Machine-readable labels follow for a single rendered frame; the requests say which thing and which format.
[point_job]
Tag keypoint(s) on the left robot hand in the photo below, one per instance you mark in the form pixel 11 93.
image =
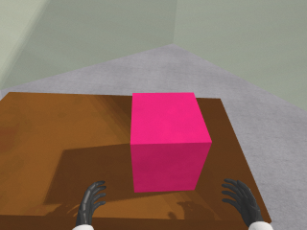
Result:
pixel 87 206

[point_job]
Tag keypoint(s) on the carton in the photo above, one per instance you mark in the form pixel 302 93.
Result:
pixel 169 141

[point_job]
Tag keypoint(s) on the pedestal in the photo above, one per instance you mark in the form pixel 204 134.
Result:
pixel 53 146

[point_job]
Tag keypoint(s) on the right robot hand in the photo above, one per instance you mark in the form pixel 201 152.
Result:
pixel 245 203

